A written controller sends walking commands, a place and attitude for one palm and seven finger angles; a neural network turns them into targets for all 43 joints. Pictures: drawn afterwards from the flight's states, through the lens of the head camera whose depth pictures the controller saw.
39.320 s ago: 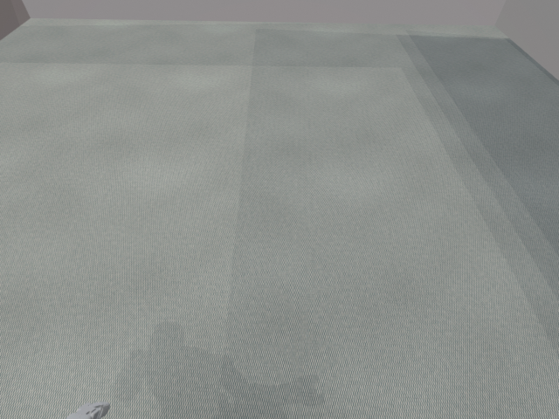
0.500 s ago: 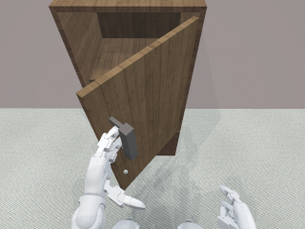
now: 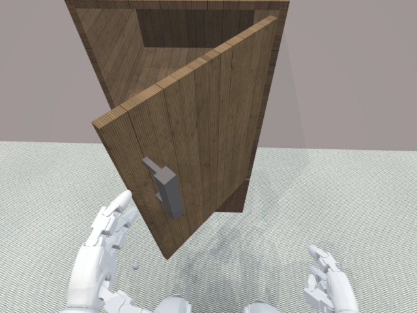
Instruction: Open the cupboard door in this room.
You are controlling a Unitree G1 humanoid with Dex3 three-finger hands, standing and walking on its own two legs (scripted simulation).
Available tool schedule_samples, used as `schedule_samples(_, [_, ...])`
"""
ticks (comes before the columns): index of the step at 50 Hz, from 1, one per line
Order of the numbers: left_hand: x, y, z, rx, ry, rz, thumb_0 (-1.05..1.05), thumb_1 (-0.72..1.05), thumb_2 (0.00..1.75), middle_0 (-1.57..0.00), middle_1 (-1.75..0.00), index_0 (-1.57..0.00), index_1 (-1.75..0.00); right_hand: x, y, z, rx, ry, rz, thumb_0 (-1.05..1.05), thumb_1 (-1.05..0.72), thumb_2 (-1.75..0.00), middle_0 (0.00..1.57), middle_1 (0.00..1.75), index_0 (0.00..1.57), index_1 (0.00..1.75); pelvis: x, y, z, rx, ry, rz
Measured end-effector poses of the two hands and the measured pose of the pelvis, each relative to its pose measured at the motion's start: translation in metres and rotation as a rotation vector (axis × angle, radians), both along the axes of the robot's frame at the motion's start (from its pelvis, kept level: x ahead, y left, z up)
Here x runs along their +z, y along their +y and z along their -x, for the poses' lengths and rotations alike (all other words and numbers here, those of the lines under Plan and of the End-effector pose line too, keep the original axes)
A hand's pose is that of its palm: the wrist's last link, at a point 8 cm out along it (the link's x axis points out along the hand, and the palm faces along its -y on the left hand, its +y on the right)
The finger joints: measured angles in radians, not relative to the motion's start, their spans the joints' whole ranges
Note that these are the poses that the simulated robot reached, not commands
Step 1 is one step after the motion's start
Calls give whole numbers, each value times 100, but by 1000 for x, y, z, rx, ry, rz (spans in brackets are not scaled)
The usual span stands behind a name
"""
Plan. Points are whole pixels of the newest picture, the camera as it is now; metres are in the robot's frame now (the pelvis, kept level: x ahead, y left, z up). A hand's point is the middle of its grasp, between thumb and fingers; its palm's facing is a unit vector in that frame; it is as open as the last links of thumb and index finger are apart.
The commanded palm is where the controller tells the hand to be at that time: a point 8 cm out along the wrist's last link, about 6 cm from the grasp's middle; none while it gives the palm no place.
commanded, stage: slide the hand sideways off the handle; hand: left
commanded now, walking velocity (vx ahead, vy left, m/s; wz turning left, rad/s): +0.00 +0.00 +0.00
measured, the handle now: (162, 188) +0.32 +0.11 +0.07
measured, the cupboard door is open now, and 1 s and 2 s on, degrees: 49 49 49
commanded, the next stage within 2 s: draw the hand back to the body in 0.14 s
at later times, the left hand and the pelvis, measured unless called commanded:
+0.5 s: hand (106, 269) +0.18 +0.16 +0.11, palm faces +0.02 -1.00 -0.08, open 16.3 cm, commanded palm +0.14 +0.22 +0.11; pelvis -0.01 +0.00 +0.01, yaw +0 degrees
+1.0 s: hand (33, 246) +0.18 +0.23 +0.16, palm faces +0.27 -0.89 -0.37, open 14.3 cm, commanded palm +0.15 +0.28 +0.19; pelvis +0.01 +0.02 +0.06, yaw +0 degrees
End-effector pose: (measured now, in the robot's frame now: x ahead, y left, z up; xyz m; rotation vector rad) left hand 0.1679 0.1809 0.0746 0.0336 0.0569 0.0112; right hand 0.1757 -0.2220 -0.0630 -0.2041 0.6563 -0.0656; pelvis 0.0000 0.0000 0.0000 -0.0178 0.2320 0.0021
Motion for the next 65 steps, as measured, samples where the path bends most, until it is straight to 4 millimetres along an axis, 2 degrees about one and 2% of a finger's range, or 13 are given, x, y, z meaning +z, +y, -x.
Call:
schedule_samples(9, [0,12,17,-1,4,-13,-1,-50,30,-15,-30,-16,-30,-5,-7,0,-19,-12,1,1,-90,-90,20,30,20,30,-5,-5,4,4,1,3])
schedule_samples(16, [2,11,15,-23,-22,-11,-1,-50,30,-15,-30,-15,-30,-6,-6,4,-21,-26,4,1,-90,-90,20,30,20,30,-8,-5,9,5,-3,6])
schedule_samples(27, [41,32,15,5,-40,-46,-1,-50,30,-15,-30,-15,-30,15,2,13,-54,-44,-26,1,-90,-90,20,30,20,30,14,0,5,3,-62,9])
schedule_samples(38, [67,58,17,18,-60,-57,-1,-47,31,-15,-30,-16,-30,38,5,3,-41,-94,-5,1,-90,-90,20,30,20,30,29,7,-2,8,-112,18])
schedule_samples(42, [84,71,17,118,-16,-239,-1,-39,35,-16,-30,-16,-30,46,11,-2,-44,-94,12,1,-90,-90,20,30,20,30,39,10,-5,-1,-142,14])
schedule_samples(45, [94,79,19,195,10,-306,-1,-31,38,-16,-30,-16,-30,53,17,-5,-46,-92,8,1,-90,-90,20,30,20,30,48,13,-8,-4,-169,12])
schedule_samples(56, [129,107,11,324,-25,-387,0,5,53,-18,-30,-18,-30,68,36,-13,3,-65,8,1,-90,-90,20,30,20,30,72,23,-17,-11,-256,2])
schedule_samples(65, [161,125,2,375,-115,-427,0,36,67,-19,-30,-19,-30,75,36,-21,20,-52,11,1,-90,-90,20,30,20,30,82,25,-23,-22,-295,-2])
